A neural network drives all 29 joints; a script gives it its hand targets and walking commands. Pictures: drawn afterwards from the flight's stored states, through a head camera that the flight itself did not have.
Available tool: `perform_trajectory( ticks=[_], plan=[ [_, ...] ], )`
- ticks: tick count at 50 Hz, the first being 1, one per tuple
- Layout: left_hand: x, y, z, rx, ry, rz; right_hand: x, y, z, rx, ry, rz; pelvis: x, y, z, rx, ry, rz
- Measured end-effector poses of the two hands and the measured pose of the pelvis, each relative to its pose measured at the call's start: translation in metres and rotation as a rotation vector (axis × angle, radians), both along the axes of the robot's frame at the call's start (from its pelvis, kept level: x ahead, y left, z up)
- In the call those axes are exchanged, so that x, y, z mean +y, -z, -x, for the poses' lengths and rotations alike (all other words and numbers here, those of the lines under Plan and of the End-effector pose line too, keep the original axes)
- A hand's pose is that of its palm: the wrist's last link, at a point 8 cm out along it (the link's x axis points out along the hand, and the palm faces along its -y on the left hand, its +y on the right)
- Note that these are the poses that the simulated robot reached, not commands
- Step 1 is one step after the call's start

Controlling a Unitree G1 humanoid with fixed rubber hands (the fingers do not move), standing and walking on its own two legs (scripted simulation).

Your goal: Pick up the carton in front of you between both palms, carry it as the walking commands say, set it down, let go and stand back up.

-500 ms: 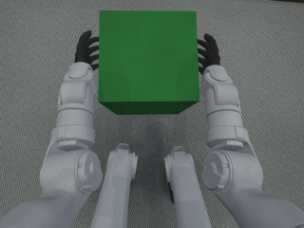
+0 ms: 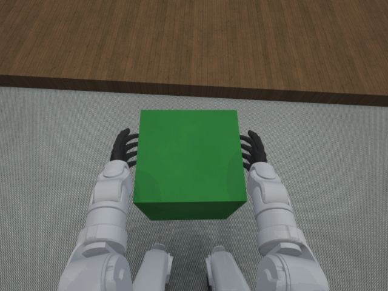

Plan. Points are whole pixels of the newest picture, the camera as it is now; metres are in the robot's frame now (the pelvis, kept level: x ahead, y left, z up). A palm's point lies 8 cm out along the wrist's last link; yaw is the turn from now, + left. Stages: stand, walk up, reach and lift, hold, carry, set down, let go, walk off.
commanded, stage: reach and lift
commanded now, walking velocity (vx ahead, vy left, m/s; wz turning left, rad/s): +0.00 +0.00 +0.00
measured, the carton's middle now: (188, 171) +0.39 +0.01 -0.11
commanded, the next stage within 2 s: hold in 1.56 s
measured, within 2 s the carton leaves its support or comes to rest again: neither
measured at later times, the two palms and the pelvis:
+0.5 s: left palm (99, 155) +0.34 +0.16 +0.11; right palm (291, 159) +0.34 -0.14 +0.11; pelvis +0.04 +0.00 +0.10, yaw +1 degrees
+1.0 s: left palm (91, 152) +0.33 +0.16 +0.14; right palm (300, 157) +0.33 -0.14 +0.14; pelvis +0.03 +0.00 +0.11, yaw +0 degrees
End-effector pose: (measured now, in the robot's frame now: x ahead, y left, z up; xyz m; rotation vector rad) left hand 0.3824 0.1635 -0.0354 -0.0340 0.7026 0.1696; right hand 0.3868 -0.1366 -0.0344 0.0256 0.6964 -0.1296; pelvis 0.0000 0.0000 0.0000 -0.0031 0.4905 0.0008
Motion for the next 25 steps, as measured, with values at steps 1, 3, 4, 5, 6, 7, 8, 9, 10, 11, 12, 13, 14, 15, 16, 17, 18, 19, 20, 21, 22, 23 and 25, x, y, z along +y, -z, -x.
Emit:
perform_trajectory(
  ticks=[1,3,4,5,6,7,8,9,10,11,12,13,14,15,16,17,18,19,20,21,22,23,25],
  plan=[
    [0.000,-0.006,0.002,-0.001,0.000,0.000,0.000,-0.006,0.002,-0.001,0.000,0.000,0.000,-0.005,-0.002,-0.013,0.000,0.000],
    [-0.001,-0.018,0.006,-0.002,0.001,0.000,-0.001,-0.017,0.006,-0.002,0.001,0.000,0.000,-0.016,-0.006,-0.039,-0.001,0.000],
    [-0.001,-0.023,0.008,-0.003,0.001,0.000,-0.001,-0.023,0.009,-0.003,0.001,0.000,0.000,-0.021,-0.008,-0.053,-0.001,0.000],
    [-0.001,-0.029,0.010,-0.003,0.002,0.000,-0.001,-0.029,0.011,-0.003,0.002,0.001,0.000,-0.026,-0.010,-0.067,-0.001,-0.001],
    [-0.002,-0.035,0.012,-0.003,0.003,0.000,-0.002,-0.035,0.013,-0.003,0.002,0.001,0.000,-0.032,-0.012,-0.082,-0.002,-0.001],
    [-0.002,-0.041,0.014,-0.004,0.003,0.000,-0.002,-0.041,0.015,-0.004,0.002,0.001,0.000,-0.037,-0.014,-0.097,-0.002,-0.001],
    [-0.002,-0.047,0.016,-0.004,0.004,-0.001,-0.002,-0.047,0.017,-0.004,0.002,0.002,0.000,-0.042,-0.016,-0.112,-0.002,-0.001],
    [-0.003,-0.053,0.018,-0.004,0.004,-0.001,-0.003,-0.053,0.019,-0.004,0.002,0.002,0.000,-0.047,-0.018,-0.128,-0.003,-0.001],
    [-0.003,-0.059,0.020,-0.004,0.005,-0.001,-0.003,-0.059,0.021,-0.004,0.003,0.003,0.000,-0.052,-0.021,-0.144,-0.003,-0.001],
    [-0.003,-0.065,0.022,-0.005,0.006,-0.001,-0.003,-0.065,0.023,-0.005,0.003,0.003,0.000,-0.057,-0.023,-0.160,-0.003,-0.002],
    [-0.003,-0.071,0.023,-0.005,0.006,-0.001,-0.003,-0.071,0.025,-0.005,0.003,0.004,0.000,-0.061,-0.025,-0.177,-0.004,-0.002],
    [-0.004,-0.077,0.025,-0.006,0.007,-0.001,-0.004,-0.077,0.027,-0.006,0.003,0.004,0.000,-0.066,-0.027,-0.194,-0.004,-0.002],
    [-0.004,-0.083,0.027,-0.007,0.008,-0.002,-0.004,-0.083,0.029,-0.007,0.003,0.005,0.000,-0.070,-0.029,-0.211,-0.005,-0.002],
    [-0.004,-0.089,0.028,-0.008,0.009,-0.002,-0.004,-0.089,0.031,-0.008,0.003,0.006,0.000,-0.074,-0.031,-0.229,-0.006,-0.003],
    [-0.005,-0.094,0.030,-0.009,0.010,-0.003,-0.005,-0.095,0.032,-0.009,0.002,0.007,0.000,-0.078,-0.032,-0.247,-0.006,-0.003],
    [-0.005,-0.100,0.032,-0.010,0.011,-0.003,-0.005,-0.101,0.034,-0.010,0.002,0.007,0.001,-0.082,-0.034,-0.265,-0.007,-0.003],
    [-0.005,-0.106,0.034,-0.011,0.012,-0.004,-0.005,-0.106,0.036,-0.011,0.002,0.008,0.001,-0.086,-0.036,-0.283,-0.007,-0.003],
    [-0.006,-0.112,0.035,-0.013,0.013,-0.005,-0.006,-0.112,0.038,-0.013,0.001,0.009,0.001,-0.089,-0.037,-0.301,-0.008,-0.004],
    [-0.006,-0.118,0.037,-0.015,0.014,-0.006,-0.006,-0.118,0.040,-0.015,0.001,0.010,0.001,-0.092,-0.039,-0.319,-0.008,-0.004],
    [-0.006,-0.123,0.039,-0.017,0.015,-0.008,-0.006,-0.123,0.042,-0.017,0.000,0.011,0.001,-0.095,-0.040,-0.337,-0.008,-0.004],
    [-0.007,-0.129,0.041,-0.019,0.017,-0.009,-0.007,-0.129,0.044,-0.020,0.000,0.011,0.001,-0.098,-0.041,-0.355,-0.008,-0.004],
    [-0.007,-0.134,0.042,-0.022,0.018,-0.011,-0.007,-0.134,0.046,-0.023,0.000,0.012,0.001,-0.100,-0.043,-0.374,-0.008,-0.004],
    [-0.008,-0.145,0.046,-0.029,0.021,-0.014,-0.008,-0.145,0.050,-0.029,-0.002,0.014,0.001,-0.105,-0.044,-0.410,-0.008,-0.005]
  ],
)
